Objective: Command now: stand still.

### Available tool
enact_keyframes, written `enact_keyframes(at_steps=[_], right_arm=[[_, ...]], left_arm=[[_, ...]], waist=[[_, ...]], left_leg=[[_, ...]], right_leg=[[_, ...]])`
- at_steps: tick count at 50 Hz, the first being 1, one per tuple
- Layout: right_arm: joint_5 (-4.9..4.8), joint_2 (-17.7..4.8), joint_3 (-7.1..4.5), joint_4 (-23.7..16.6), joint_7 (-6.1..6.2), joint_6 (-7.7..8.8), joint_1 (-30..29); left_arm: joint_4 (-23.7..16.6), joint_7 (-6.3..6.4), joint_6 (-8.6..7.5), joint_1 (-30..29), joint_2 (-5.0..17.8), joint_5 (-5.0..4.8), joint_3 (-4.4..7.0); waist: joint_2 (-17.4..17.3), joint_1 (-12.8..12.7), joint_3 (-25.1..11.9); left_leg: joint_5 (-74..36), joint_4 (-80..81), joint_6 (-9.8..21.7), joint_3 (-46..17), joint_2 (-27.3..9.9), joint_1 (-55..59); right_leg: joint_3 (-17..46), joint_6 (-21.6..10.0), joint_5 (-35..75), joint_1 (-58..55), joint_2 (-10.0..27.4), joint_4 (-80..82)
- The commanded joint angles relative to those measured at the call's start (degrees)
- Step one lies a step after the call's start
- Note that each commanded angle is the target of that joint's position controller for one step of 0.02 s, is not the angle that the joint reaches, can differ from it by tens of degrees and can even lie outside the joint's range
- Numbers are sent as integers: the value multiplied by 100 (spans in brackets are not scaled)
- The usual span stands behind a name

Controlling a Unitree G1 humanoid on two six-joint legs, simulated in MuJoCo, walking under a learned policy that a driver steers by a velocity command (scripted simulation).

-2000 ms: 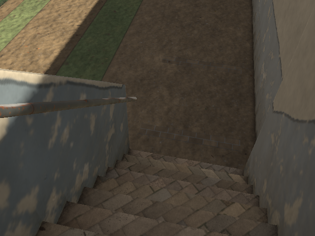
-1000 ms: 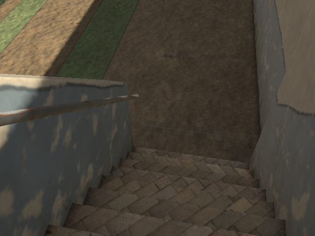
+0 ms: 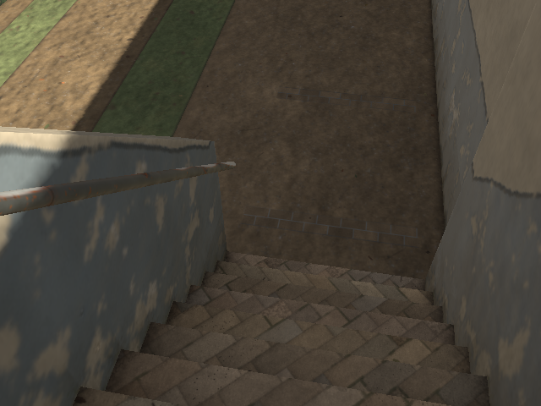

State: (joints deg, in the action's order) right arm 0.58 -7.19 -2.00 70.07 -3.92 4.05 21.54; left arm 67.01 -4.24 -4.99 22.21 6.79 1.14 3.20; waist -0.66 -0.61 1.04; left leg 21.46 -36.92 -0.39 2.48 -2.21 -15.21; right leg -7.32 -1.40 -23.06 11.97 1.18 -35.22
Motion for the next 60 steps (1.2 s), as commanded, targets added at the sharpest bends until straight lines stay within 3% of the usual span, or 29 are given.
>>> enact_keyframes(at_steps=[1,5,7,9,10,11,13,18,19,20,21,24,25,29,30,31,33,35,37,38,39,40,43,45,49,53,55,56,60], right_arm=[[-4,-396,-45,59,1,18,655],[180,-842,-281,-71,186,28,709],[251,-525,-290,-353,344,81,301],[318,74,-162,-872,438,214,-584],[112,-795,-295,-1135,545,-49,-1497],[69,-554,-244,-1119,535,-120,-1061],[343,-18,-129,-743,412,259,110],[464,-590,-325,-180,76,436,2929],[552,-1024,-280,-69,79,463,3865],[595,-997,-144,68,-58,542,4227],[517,-785,-78,-51,-94,484,3304],[577,-138,220,-897,191,295,308],[613,642,491,-1293,420,394,-409],[464,-569,442,-1326,510,709,447],[-566,-1000,111,-854,529,455,841],[-561,-923,139,-930,501,280,1048],[-84,-867,39,-878,667,-145,1151],[149,-712,-14,-739,808,-467,1315],[-116,-272,-2,-994,646,-374,1690],[117,39,277,-840,-83,72,3050],[-26,-398,90,-946,-237,272,2725],[258,-271,240,-1549,-146,227,1518],[207,-464,281,-1542,10,10,1045],[449,-171,414,-1692,-191,-172,350],[719,-647,401,-1603,-148,-9,-118],[779,-722,451,-1556,-141,-95,-757],[723,-515,566,-1728,-149,-157,-1367],[-443,-878,187,-2060,213,-65,-2102],[-354,-1308,13,-1514,410,-72,-151]], left_arm=[[37,11,-7,656,408,-1,55],[-19,185,-32,868,911,184,300],[81,379,-91,1470,832,303,376],[290,574,-128,2188,429,316,264],[-30,615,177,1371,1003,-10,279],[-83,576,268,1279,946,-34,247],[272,514,16,2279,379,485,212],[-856,421,-193,-336,704,354,159],[-1104,385,-255,-392,422,367,205],[-1417,382,-330,-590,138,258,48],[-1415,457,-315,-792,426,258,53],[-902,532,-178,798,83,629,-211],[-839,435,-156,968,-100,739,-361],[-1209,68,-98,434,535,457,-199],[-1531,262,178,-583,560,-233,-209],[-1505,354,291,-680,494,-290,-255],[-1519,419,359,-677,726,-297,-213],[-1037,427,414,540,1026,-156,23],[-814,247,335,1538,1422,-193,53],[-171,-42,91,3014,2446,1036,339],[9,-208,78,2782,2113,1234,361],[-306,-248,-55,1458,1093,1012,-7],[-322,97,-336,392,-25,619,-374],[-408,184,-498,190,284,531,-497],[-331,619,-698,1096,616,447,-663],[-176,575,-323,1853,723,197,-683],[-102,646,-160,2160,691,221,-673],[-342,706,34,1277,1144,-168,-362],[-377,669,265,1045,1049,88,-220]], waist=[[21,-9,495],[208,-104,898],[542,-426,1045],[997,-783,963],[476,-690,1130],[662,-500,512],[646,-431,1089],[-410,1530,544],[-1999,1759,-4],[-1120,1725,936],[-299,1336,1417],[360,-274,585],[439,-392,299],[-87,-191,509],[488,-199,55],[235,117,310],[-233,489,877],[-447,213,707],[1161,186,-432],[1498,-594,-973],[373,-662,-100],[-52,-373,781],[-315,265,1220],[388,353,690],[-158,-158,63],[160,-475,892],[71,-802,1022],[38,-836,599],[223,-234,275]], left_leg=[[-1325,569,235,72,-41,-451],[1518,463,559,-2,21,-877],[1791,-142,767,-215,-5,-1781],[991,-1022,779,-233,62,-3097],[640,-1163,427,132,40,-3166],[471,-1138,350,183,129,-2720],[-137,-1729,670,-434,-121,-2309],[227,-898,886,93,433,2132],[547,1014,1866,-3222,-835,2605],[2001,1641,2756,-5668,-1943,2137],[2376,1511,2823,-5554,-2118,1511],[1339,222,2232,-3123,-1349,-1855],[284,-302,1549,-1474,-350,-2813],[1643,-1080,900,71,126,-4980],[1465,-1337,886,-398,-132,-3950],[1369,-1903,832,-438,-135,-3674],[-218,-2891,919,-402,-23,-1783],[-2181,-4655,1289,-847,-59,-1538],[3313,-8382,1115,-192,773,-4798],[1950,-9567,1067,-2159,840,-5575],[1325,-9635,1049,-2142,849,-6592],[-980,-7187,811,-2514,-118,-7988],[-3707,-4589,672,-1417,-568,-5769],[-4890,-4402,450,-389,-546,-3107],[-7009,-1386,220,-515,-519,-3070],[-5301,-210,129,-689,-469,-3896],[-4904,1122,149,-890,-668,-4442],[-5584,910,12,-624,-540,-2452],[-3707,2285,210,-182,-527,123]], right_leg=[[230,-80,1492,3,148,576],[736,-663,-1717,402,447,1006],[1849,-1383,-2396,-26,1158,1377],[3333,-2082,-1604,-1115,2114,1924],[2442,-1288,1378,-1109,1741,1102],[2108,-1103,2434,-1168,1659,710],[2539,-1530,-727,-45,1938,1266],[472,-1204,-303,3996,303,-2151],[751,-896,-1696,4611,-985,-4836],[2511,-1032,-1018,6372,-994,-4450],[2700,-1004,-312,6805,-581,-4570],[1687,-581,1325,4129,141,-4579],[1649,-518,3845,2944,350,-3063],[268,363,5019,-390,-1,-1535],[-220,443,5393,-773,-689,-1146],[-300,424,5206,-676,-729,-1003],[179,261,4224,488,-291,1387],[716,-146,3967,-719,344,2899],[1510,-608,8351,-3861,1689,-478],[2004,-2022,5842,-4208,2113,-255],[2206,-2042,4773,-3519,2250,100],[3365,-1842,2053,-2584,2533,812],[1724,-1281,755,1406,1386,1284],[1438,-1382,-77,3707,614,1323],[1224,-1268,293,2203,471,-387],[2332,-1568,-663,770,1025,-795],[2959,-1687,-471,-238,1159,-1163],[2042,-1291,618,451,940,-1787],[1483,-1174,1544,724,549,-3781]])
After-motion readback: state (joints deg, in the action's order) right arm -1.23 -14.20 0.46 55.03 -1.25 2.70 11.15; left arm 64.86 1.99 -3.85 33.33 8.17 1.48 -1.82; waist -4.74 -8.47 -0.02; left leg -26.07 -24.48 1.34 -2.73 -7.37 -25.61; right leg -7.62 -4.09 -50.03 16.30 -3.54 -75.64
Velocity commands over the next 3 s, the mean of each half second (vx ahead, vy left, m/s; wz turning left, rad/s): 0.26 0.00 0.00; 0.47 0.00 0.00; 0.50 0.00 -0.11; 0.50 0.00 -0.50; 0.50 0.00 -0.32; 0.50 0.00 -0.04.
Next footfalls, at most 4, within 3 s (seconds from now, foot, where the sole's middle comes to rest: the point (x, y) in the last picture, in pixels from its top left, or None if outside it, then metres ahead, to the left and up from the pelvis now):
0.34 left None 0.10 0.13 -0.76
0.70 right None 0.25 -0.01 -0.97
1.22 left None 0.53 0.23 -1.18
1.84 right None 0.72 -0.05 -1.39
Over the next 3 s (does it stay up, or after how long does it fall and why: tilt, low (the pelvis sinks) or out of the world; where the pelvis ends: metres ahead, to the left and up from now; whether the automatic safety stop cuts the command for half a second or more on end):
stays up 1.16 -0.11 -1.06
